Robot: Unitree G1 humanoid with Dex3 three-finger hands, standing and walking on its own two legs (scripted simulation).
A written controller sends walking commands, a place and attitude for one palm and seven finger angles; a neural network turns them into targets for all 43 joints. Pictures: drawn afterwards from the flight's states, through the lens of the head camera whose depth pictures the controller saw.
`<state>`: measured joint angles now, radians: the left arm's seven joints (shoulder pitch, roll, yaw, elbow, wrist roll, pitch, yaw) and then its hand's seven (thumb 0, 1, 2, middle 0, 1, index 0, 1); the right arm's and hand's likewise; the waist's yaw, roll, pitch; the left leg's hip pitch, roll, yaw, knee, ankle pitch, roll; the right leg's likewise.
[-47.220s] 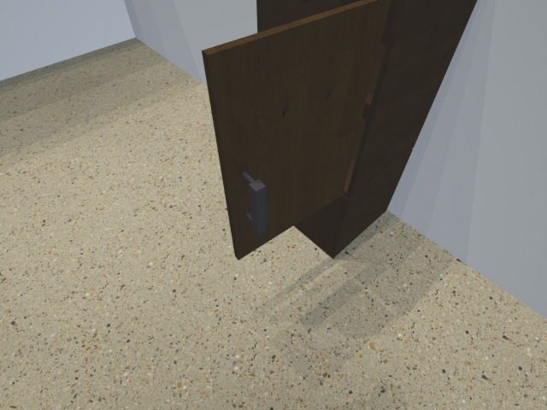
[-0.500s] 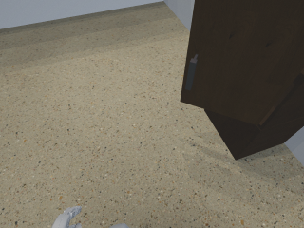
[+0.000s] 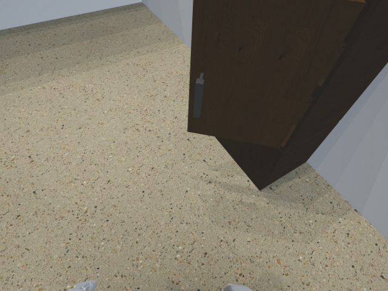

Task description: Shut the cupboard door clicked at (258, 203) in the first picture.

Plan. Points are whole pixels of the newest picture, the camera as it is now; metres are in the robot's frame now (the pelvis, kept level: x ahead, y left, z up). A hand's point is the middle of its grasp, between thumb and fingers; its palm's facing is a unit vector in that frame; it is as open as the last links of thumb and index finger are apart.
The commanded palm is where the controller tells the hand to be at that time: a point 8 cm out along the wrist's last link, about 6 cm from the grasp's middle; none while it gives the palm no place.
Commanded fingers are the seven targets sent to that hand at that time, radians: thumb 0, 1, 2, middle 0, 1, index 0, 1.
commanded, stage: turn to face it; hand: left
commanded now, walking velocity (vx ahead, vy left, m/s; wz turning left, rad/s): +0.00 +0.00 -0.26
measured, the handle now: (199, 95) +0.74 +0.02 -0.10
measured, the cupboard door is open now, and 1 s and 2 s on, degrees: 48 48 48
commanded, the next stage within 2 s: take the last steps up to it in 0.06 s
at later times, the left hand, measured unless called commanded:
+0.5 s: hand out of the picture +0.10 +0.17 -0.19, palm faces -0.10 -0.98 -0.16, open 7.4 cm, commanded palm none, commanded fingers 0.00 0.90 0.90 -0.20 -0.30 -0.20 -0.30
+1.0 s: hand (171, 229) +0.28 +0.07 -0.17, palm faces -0.12 -0.97 -0.20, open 7.2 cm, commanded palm none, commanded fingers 0.00 0.90 0.90 -0.20 -0.30 -0.20 -0.30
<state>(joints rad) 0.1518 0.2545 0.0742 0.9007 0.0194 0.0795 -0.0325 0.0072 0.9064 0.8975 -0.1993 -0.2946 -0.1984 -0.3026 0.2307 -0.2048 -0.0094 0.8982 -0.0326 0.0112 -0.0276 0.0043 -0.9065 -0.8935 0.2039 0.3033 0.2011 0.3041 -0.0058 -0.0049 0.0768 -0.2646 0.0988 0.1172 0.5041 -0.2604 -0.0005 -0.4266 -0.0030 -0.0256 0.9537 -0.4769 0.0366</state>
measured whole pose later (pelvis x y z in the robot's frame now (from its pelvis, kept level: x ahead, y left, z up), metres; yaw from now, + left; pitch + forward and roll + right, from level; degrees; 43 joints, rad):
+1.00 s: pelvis +0.20 -0.10 +0.00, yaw -8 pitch +1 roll -1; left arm 0.20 0.17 0.06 1.04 0.02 -0.04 0.01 -0.01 0.94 0.90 -0.20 -0.29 -0.20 -0.30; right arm 0.30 -0.17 -0.04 1.06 -0.02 0.00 -0.01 0.01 -0.91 -0.89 0.20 0.30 0.20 0.30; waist -0.03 0.01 0.05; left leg -0.42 0.09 0.08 0.93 -0.42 -0.02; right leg -0.22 -0.02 -0.13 0.44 -0.23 -0.03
